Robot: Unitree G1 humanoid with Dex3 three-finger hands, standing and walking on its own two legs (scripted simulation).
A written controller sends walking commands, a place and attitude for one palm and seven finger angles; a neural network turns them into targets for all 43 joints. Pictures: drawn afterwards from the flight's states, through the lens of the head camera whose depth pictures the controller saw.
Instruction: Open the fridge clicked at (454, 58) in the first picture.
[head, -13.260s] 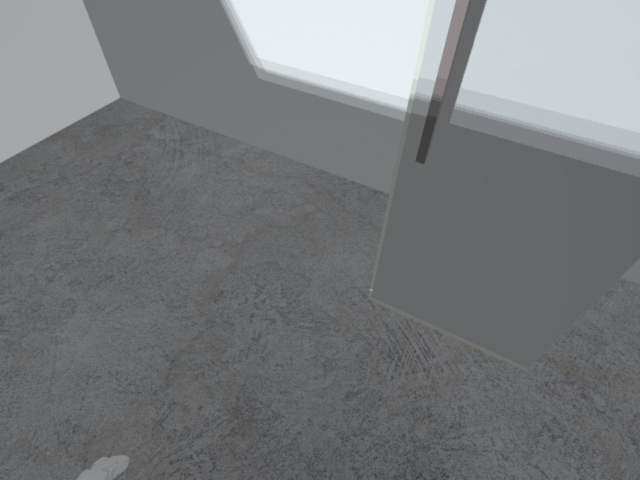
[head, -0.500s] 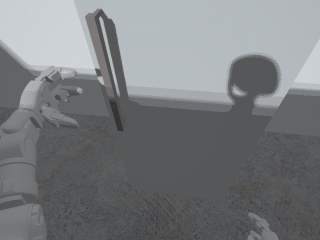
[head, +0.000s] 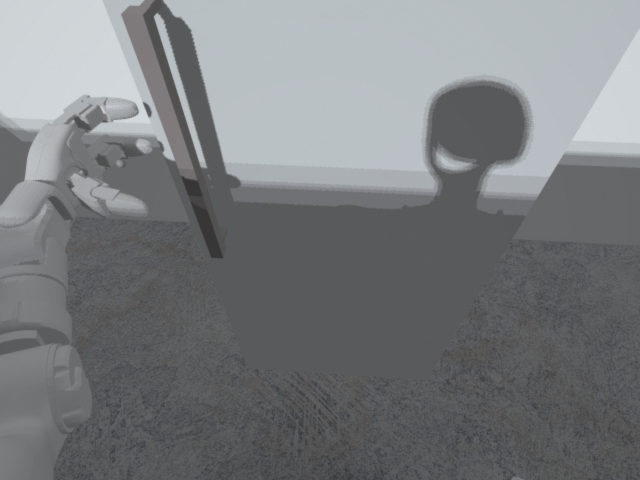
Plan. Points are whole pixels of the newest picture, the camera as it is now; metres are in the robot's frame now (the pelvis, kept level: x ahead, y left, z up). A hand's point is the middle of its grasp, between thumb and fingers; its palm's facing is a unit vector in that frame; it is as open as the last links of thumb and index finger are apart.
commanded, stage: move the hooked fingers beside the handle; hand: left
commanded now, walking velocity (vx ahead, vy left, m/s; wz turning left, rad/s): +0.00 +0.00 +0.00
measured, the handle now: (193, 157) +0.48 +0.17 +0.15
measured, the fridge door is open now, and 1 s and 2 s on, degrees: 0 0 0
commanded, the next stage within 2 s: feel for the door with the fingertips in 0.70 s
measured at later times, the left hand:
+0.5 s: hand (113, 173) +0.42 +0.24 +0.18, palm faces -0.05 -1.00 -0.02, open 14.0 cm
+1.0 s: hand (144, 169) +0.43 +0.21 +0.18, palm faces -0.09 -1.00 -0.01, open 14.0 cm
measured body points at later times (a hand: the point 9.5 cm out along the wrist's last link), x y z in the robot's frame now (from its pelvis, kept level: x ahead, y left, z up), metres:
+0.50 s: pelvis +0.00 +0.01 +0.00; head +0.02 +0.01 +0.45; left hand +0.42 +0.29 +0.18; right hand +0.12 -0.25 -0.10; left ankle -0.04 +0.10 -0.74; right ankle +0.02 -0.10 -0.74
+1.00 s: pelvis +0.01 +0.01 +0.00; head +0.02 +0.00 +0.45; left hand +0.42 +0.26 +0.18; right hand +0.09 -0.25 -0.11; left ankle -0.04 +0.10 -0.74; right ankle +0.02 -0.10 -0.74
